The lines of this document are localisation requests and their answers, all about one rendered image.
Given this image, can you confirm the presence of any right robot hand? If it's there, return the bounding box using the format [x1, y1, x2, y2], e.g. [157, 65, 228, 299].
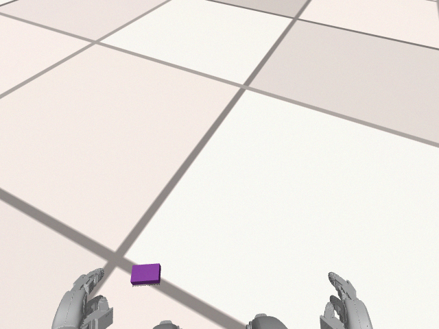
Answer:
[320, 272, 373, 329]

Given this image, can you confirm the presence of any left robot hand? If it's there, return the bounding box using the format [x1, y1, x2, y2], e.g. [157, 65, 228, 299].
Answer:
[51, 268, 113, 329]

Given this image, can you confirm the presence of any small box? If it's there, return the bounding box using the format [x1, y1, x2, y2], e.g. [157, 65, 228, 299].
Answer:
[130, 263, 161, 285]

